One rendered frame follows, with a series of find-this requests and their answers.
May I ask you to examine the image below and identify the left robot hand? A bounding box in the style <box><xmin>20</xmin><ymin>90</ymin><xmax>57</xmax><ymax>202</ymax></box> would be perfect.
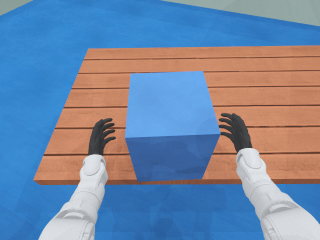
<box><xmin>88</xmin><ymin>118</ymin><xmax>116</xmax><ymax>156</ymax></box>

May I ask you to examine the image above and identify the robot right forearm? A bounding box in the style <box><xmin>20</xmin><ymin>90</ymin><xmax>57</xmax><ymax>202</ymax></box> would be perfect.
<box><xmin>236</xmin><ymin>148</ymin><xmax>320</xmax><ymax>229</ymax></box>

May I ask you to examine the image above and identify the carton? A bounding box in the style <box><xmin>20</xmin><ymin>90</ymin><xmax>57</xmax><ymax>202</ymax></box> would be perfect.
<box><xmin>125</xmin><ymin>71</ymin><xmax>221</xmax><ymax>182</ymax></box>

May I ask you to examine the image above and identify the right robot hand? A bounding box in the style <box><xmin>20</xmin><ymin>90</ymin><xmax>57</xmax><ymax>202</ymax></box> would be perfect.
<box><xmin>218</xmin><ymin>113</ymin><xmax>253</xmax><ymax>153</ymax></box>

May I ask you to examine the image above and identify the robot left forearm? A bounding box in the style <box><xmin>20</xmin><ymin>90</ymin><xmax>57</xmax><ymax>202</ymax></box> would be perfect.
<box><xmin>38</xmin><ymin>154</ymin><xmax>108</xmax><ymax>240</ymax></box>

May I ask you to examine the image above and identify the table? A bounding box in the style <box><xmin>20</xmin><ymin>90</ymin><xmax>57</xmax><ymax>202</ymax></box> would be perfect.
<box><xmin>33</xmin><ymin>45</ymin><xmax>320</xmax><ymax>185</ymax></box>

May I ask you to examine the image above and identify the robot right upper arm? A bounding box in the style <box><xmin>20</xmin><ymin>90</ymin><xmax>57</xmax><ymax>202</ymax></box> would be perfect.
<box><xmin>260</xmin><ymin>207</ymin><xmax>320</xmax><ymax>240</ymax></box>

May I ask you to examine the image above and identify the robot left upper arm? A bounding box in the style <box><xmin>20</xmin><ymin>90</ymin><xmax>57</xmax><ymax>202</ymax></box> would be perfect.
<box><xmin>41</xmin><ymin>218</ymin><xmax>95</xmax><ymax>240</ymax></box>

